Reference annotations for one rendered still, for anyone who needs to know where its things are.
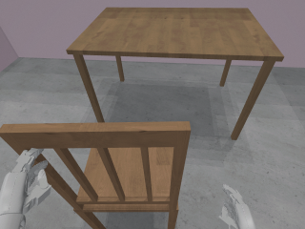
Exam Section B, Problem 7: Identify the table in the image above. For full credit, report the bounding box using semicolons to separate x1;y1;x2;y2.
66;7;285;140

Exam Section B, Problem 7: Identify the chair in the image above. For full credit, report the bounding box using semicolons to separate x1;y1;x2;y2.
0;121;191;229

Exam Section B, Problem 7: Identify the robot right hand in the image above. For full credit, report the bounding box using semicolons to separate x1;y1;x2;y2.
218;184;256;229

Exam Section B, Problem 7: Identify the robot left hand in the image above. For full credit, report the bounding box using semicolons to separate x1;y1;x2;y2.
0;148;51;216

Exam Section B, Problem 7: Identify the robot left forearm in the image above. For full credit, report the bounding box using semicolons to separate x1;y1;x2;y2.
0;213;26;229

